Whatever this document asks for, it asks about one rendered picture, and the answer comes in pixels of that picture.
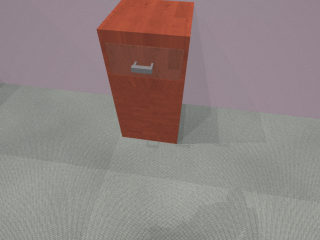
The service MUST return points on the drawer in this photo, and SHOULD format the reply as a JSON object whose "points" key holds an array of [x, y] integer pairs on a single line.
{"points": [[167, 62]]}

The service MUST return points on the cabinet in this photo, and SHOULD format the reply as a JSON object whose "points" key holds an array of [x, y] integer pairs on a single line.
{"points": [[148, 108]]}

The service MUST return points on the handle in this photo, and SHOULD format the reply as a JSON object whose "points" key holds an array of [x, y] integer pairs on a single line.
{"points": [[142, 69]]}

